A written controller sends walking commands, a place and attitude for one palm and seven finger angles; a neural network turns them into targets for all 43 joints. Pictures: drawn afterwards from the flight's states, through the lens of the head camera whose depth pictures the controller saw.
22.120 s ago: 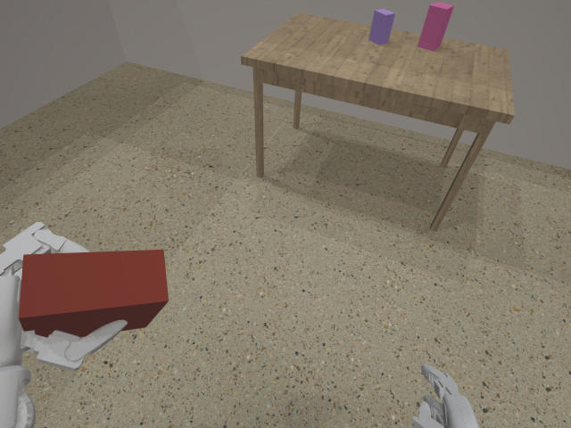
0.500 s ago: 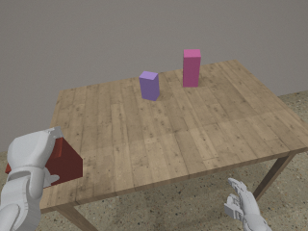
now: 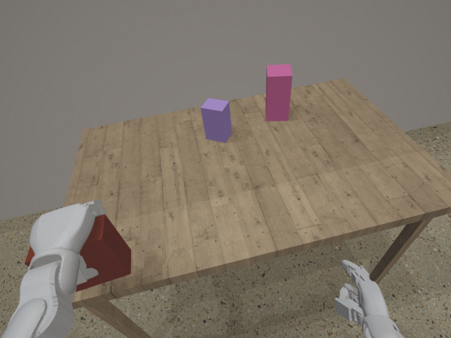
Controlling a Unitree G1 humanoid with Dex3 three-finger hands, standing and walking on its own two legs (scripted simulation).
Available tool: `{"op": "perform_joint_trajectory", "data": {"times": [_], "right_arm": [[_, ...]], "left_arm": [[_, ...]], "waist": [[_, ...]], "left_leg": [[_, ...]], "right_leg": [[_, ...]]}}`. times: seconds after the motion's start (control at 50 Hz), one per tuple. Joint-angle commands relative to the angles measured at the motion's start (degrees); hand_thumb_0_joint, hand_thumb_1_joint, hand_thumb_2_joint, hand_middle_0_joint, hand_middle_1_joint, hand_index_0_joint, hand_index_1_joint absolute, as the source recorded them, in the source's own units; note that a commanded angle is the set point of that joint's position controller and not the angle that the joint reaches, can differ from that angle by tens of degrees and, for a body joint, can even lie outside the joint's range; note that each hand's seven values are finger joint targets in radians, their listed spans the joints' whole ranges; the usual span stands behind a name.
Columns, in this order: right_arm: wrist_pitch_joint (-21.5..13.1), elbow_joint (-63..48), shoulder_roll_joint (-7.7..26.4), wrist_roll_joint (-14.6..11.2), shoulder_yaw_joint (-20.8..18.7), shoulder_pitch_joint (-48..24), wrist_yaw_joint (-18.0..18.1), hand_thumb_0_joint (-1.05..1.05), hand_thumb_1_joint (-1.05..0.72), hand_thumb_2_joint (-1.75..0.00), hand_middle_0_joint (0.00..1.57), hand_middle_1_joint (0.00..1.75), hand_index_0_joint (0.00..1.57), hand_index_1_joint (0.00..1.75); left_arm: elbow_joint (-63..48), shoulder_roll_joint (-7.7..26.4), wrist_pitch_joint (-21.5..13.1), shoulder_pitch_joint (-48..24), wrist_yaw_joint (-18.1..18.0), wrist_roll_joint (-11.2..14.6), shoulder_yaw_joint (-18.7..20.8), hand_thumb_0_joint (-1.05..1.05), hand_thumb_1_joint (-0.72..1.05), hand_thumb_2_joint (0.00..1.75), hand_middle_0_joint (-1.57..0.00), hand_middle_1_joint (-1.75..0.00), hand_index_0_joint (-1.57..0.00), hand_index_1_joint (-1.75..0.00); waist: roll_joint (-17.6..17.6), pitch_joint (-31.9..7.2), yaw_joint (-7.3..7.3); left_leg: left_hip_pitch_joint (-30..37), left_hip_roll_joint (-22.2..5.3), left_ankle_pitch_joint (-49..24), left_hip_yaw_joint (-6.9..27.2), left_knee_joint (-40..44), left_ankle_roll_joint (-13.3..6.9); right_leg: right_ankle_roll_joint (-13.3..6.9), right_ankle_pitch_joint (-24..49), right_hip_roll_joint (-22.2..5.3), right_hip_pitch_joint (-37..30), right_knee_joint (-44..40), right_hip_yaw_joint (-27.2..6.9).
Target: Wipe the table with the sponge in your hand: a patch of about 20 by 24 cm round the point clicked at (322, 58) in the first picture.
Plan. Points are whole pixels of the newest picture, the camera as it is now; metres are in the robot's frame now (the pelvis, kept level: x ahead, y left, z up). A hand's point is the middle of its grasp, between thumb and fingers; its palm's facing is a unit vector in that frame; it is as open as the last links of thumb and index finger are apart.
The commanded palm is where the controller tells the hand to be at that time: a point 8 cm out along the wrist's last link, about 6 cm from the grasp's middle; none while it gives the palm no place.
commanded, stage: move the sponge above the wiping area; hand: left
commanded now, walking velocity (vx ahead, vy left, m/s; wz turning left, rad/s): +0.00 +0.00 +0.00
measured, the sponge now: (89, 261) +0.21 +0.30 +0.02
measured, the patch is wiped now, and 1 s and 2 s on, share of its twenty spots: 0.00 0.00 0.00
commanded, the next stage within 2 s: none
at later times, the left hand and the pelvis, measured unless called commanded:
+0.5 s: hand (105, 244) +0.24 +0.27 +0.04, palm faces -0.09 -0.10 -0.99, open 9.7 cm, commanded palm +0.22 +0.27 +0.12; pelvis +0.00 +0.01 +0.00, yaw +0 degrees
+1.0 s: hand (115, 235) +0.26 +0.27 +0.04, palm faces -0.05 -0.06 -1.00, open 9.7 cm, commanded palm +0.24 +0.27 +0.10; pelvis +0.00 +0.00 +0.00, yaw -1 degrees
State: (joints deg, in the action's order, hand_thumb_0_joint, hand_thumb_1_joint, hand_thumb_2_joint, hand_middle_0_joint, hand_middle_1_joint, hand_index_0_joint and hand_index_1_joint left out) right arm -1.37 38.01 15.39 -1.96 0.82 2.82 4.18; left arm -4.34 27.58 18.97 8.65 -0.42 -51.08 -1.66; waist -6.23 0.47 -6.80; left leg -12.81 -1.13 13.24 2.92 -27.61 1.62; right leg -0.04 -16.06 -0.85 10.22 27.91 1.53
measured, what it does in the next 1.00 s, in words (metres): stands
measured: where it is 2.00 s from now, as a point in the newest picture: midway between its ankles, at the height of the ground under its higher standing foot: outside the picture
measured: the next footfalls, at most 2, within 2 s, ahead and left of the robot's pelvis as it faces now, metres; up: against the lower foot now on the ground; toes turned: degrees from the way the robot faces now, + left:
none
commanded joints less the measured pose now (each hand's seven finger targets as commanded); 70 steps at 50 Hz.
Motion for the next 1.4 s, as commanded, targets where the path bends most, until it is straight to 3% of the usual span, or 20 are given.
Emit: {"op": "perform_joint_trajectory", "data": {"times": [0.0, 0.06, 0.16, 0.18, 0.26, 0.28, 0.36, 0.38, 0.46, 0.48, 0.56, 0.58, 0.7, 0.82, 0.9, 0.96, 0.98, 1.1, 1.28, 1.38], "right_arm": [[-5.1, -10.6, 4.1, 0.8, -1.7, -10.0, 0.6, 0.00, -0.90, -0.90, 0.20, 0.30, 0.20, 0.30], [-4.4, -9.4, 4.5, 1.5, -2.1, -9.9, 0.4, 0.00, -0.90, -0.90, 0.20, 0.30, 0.20, 0.30], [-2.6, -8.6, 4.3, 0.6, -2.2, -11.8, -0.8, 0.00, -0.90, -0.90, 0.20, 0.30, 0.20, 0.30], [-2.3, -9.1, 4.0, 0.0, -2.2, -11.3, -1.0, 0.00, -0.90, -0.90, 0.20, 0.30, 0.20, 0.30], [-1.8, -9.5, 4.5, -0.8, -1.2, -14.2, -1.0, 0.00, -0.90, -0.90, 0.20, 0.30, 0.20, 0.30], [-2.1, -10.3, 4.4, -1.0, -1.3, -13.0, -0.9, 0.00, -0.90, -0.90, 0.20, 0.30, 0.20, 0.30], [-2.5, -10.4, 4.4, -0.2, -1.1, -12.5, -0.5, 0.00, -0.90, -0.90, 0.20, 0.30, 0.20, 0.30], [-2.9, -10.6, 3.9, -0.1, -1.3, -10.8, -0.4, 0.00, -0.90, -0.90, 0.20, 0.30, 0.20, 0.30], [-3.1, -9.3, 4.2, 1.1, -2.0, -9.4, -0.1, 0.00, -0.90, -0.90, 0.20, 0.30, 0.20, 0.30], [-3.2, -9.5, 3.7, 1.0, -2.2, -8.5, -0.2, 0.00, -0.90, -0.90, 0.20, 0.30, 0.20, 0.30], [-2.1, -8.2, 4.5, 0.9, -2.8, -10.1, -0.8, 0.00, -0.90, -0.90, 0.20, 0.30, 0.20, 0.30], [-2.1, -8.9, 3.8, 0.3, -2.7, -9.6, -1.1, 0.00, -0.90, -0.90, 0.20, 0.30, 0.20, 0.30], [-1.2, -9.1, 4.7, -1.1, -1.8, -11.7, -1.0, 0.00, -0.90, -0.90, 0.20, 0.30, 0.20, 0.30], [-3.0, -9.1, 4.3, 0.0, -2.4, -9.1, 0.2, 0.00, -0.90, -0.90, 0.20, 0.30, 0.20, 0.30], [-3.3, -7.8, 4.4, 0.7, -3.2, -7.1, 0.6, 0.00, -0.90, -0.90, 0.20, 0.30, 0.20, 0.30], [-2.8, -6.8, 5.2, 0.5, -3.7, -8.3, 0.4, 0.00, -0.90, -0.90, 0.20, 0.30, 0.20, 0.30], [-2.9, -7.5, 4.6, 0.1, -3.7, -7.9, 0.2, 0.00, -0.90, -0.90, 0.20, 0.30, 0.20, 0.30], [-2.2, -7.7, 5.5, -1.2, -3.3, -9.5, -0.4, 0.00, -0.90, -0.90, 0.20, 0.30, 0.20, 0.30], [-4.0, -8.0, 4.6, 0.6, -4.1, -5.6, 0.4, 0.00, -0.90, -0.90, 0.20, 0.30, 0.20, 0.30], [-2.9, -6.5, 4.9, 0.3, -4.7, -5.6, -0.6, 0.00, -0.90, -0.90, 0.20, 0.30, 0.20, 0.30]], "left_arm": [[-17.3, 13.8, -6.6, -15.6, -2.7, -4.3, 6.7, 0.00, 0.10, 1.30, -1.20, -1.60, -1.20, -1.60], [-15.3, 17.5, -7.9, -14.0, -6.0, -5.9, 13.0, 0.00, 0.10, 1.30, -1.20, -1.60, -1.20, -1.60], [-8.8, 13.1, -2.7, -11.0, -10.3, -4.9, 12.8, 0.00, 0.10, 1.30, -1.20, -1.60, -1.20, -1.60], [-8.4, 8.2, -1.1, -11.4, -9.9, -4.0, 8.0, 0.00, 0.10, 1.30, -1.20, -1.60, -1.20, -1.60], [-6.3, 7.5, 3.3, -13.0, -6.6, -3.6, 3.4, 0.00, 0.10, 1.30, -1.20, -1.60, -1.20, -1.60], [-7.8, 4.4, 3.3, -13.7, -5.4, -3.3, -0.5, 0.00, 0.10, 1.30, -1.20, -1.60, -1.20, -1.60], [-10.9, 9.4, 0.1, -17.4, -2.9, -5.1, 1.6, 0.00, 0.10, 1.30, -1.20, -1.60, -1.20, -1.60], [-12.6, 6.9, -1.6, -18.0, -2.9, -5.0, -0.3, 0.00, 0.10, 1.30, -1.20, -1.60, -1.20, -1.60], [-12.2, 12.5, -6.4, -19.6, -6.5, -7.1, 6.7, 0.00, 0.10, 1.30, -1.20, -1.60, -1.20, -1.60], [-12.1, 9.7, -6.8, -19.8, -7.7, -7.4, 5.1, 0.00, 0.10, 1.30, -1.20, -1.60, -1.20, -1.60], [-7.2, 11.2, -3.9, -15.3, -11.4, -7.4, 9.3, 0.00, 0.10, 1.30, -1.20, -1.60, -1.20, -1.60], [-7.2, 6.1, -2.7, -14.4, -11.3, -6.2, 5.2, 0.00, 0.10, 1.30, -1.20, -1.60, -1.20, -1.60], [-2.1, 5.9, 2.9, -15.0, -7.3, -4.8, 1.0, 0.00, 0.10, 1.30, -1.20, -1.60, -1.20, -1.60], [-5.8, 8.0, -4.6, -22.0, -5.7, -6.0, 1.2, 0.00, 0.10, 1.30, -1.20, -1.60, -1.20, -1.60], [-2.3, 12.0, -8.0, -21.2, -9.6, -7.5, 7.9, 0.00, 0.10, 1.30, -1.20, -1.60, -1.20, -1.60], [0.7, 13.6, -6.6, -20.3, -12.2, -7.5, 11.3, 0.00, 0.10, 1.30, -1.20, -1.60, -1.20, -1.60], [0.1, 9.2, -5.9, -20.0, -12.6, -6.8, 7.9, 0.00, 0.10, 1.30, -1.20, -1.60, -1.20, -1.60], [6.2, 7.4, -0.2, -15.9, -9.8, -4.8, 4.3, 0.00, 0.10, 1.30, -1.20, -1.60, -1.20, -1.60], [-2.4, 8.0, -9.6, -25.3, -10.8, -7.5, 3.5, 0.00, 0.10, 1.30, -1.20, -1.60, -1.20, -1.60], [3.8, 6.7, -6.8, -22.2, -15.8, -8.3, 5.7, 0.00, 0.10, 1.30, -1.20, -1.60, -1.20, -1.60]], "waist": [[2.8, -14.8, 0.16], [3.5, -14.1, -1.10], [1.1, -12.3, -2.21], [1.8, -12.1, -0.99], [1.5, -9.2, -0.14], [1.4, -9.8, 0.73], [2.6, -11.6, 0.91], [2.5, -13.8, 1.36], [2.9, -14.0, 0.25], [2.0, -14.9, 0.69], [1.4, -14.8, -1.07], [2.3, -15.2, -0.32], [5.4, -10.4, 0.97], [3.6, -14.4, 1.66], [5.5, -15.0, 0.91], [4.1, -15.1, -0.06], [3.4, -16.5, 0.63], [5.6, -13.0, 0.87], [2.2, -17.3, 2.58], [2.3, -17.1, 1.77]], "left_leg": [[8.3, 2.7, -12.3, -1.4, 0.9, -4.2], [8.4, 2.2, -13.8, -0.3, 1.1, -3.5], [5.5, 1.6, -13.7, -0.8, 2.3, -2.3], [4.6, 1.3, -13.5, -1.9, 2.3, -2.4], [3.7, 2.1, -9.2, -1.1, 3.7, -2.5], [3.7, 2.1, -9.0, -1.6, 3.3, -3.0], [5.3, 2.4, -9.2, -0.4, 2.3, -3.7], [6.2, 2.3, -10.3, -0.8, 1.6, -4.1], [7.8, 1.8, -12.6, 0.5, 0.8, -3.4], [7.6, 1.5, -13.9, -0.1, 0.4, -3.4], [6.8, 1.6, -15.6, -0.4, 0.7, -2.5], [6.0, 1.4, -15.6, -1.5, 0.6, -2.7], [2.7, 2.5, -10.0, -1.9, 1.4, -3.2], [5.9, 3.0, -10.5, -1.7, -0.6, -4.3], [5.4, 3.0, -12.3, -2.0, -1.7, -3.8], [4.8, 2.8, -12.6, -2.1, -1.4, -3.2], [4.2, 2.5, -13.2, -3.0, -1.5, -3.3], [1.2, 2.8, -11.1, -3.2, -0.9, -3.5], [5.1, 2.3, -12.2, -1.7, -2.6, -4.2], [3.3, 1.4, -13.4, -1.8, -2.5, -3.1]], "right_leg": [[-2.5, 10.3, 1.3, 1.0, -4.7, -0.8], [-3.6, 11.5, 2.3, 1.0, -4.8, -2.6], [-3.9, 10.6, 2.0, 0.5, -4.2, -1.6], [-3.2, 11.1, 1.3, 0.3, -3.8, 0.5], [-3.1, 7.6, 1.7, 1.0, -4.6, -0.4], [-2.7, 8.0, 1.4, 0.9, -4.1, 0.9], [-2.9, 8.2, 2.0, 1.5, -4.1, -0.4], [-2.7, 9.0, 1.8, 1.4, -3.4, 0.9], [-3.7, 10.2, 2.6, 3.1, -3.7, -1.5], [-3.5, 11.0, 2.1, 3.1, -2.7, 0.1], [-4.1, 13.0, 2.3, 1.9, -3.0, -1.8], [-3.4, 13.9, 1.7, 1.3, -2.5, 0.3], [-2.5, 10.8, 1.3, 1.9, -3.7, 0.0], [-2.7, 11.5, 1.6, 3.3, -3.1, -0.6], [-3.0, 13.9, 1.7, 3.8, -2.7, -1.7], [-3.6, 14.5, 1.9, 3.2, -2.7, -3.3], [-3.1, 15.9, 1.3, 2.3, -1.7, -1.4], [-2.2, 15.4, 1.0, 2.1, -2.2, -0.7], [-2.9, 13.1, 1.6, 6.2, -0.5, -0.3], [-3.3, 13.4, 1.9, 6.6, 0.6, 0.5]]}}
